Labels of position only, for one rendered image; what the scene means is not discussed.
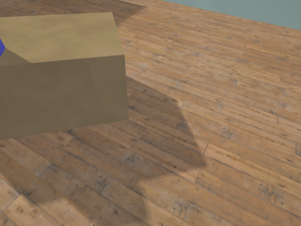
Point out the pedestal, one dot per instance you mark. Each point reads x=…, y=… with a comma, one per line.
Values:
x=60, y=72

